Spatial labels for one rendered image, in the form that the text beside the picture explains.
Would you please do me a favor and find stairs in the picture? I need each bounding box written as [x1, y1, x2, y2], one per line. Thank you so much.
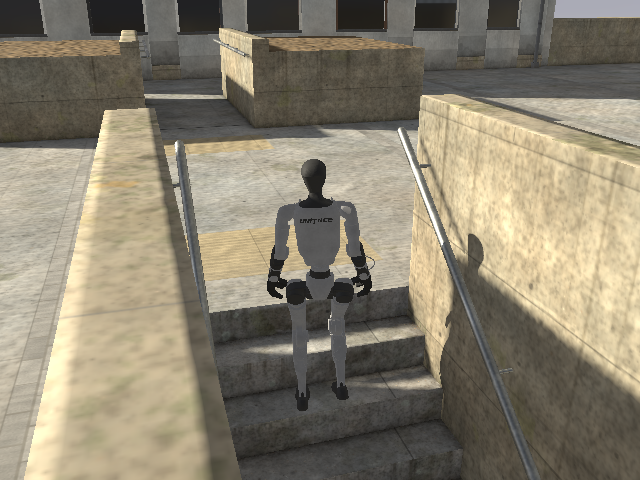
[210, 286, 463, 480]

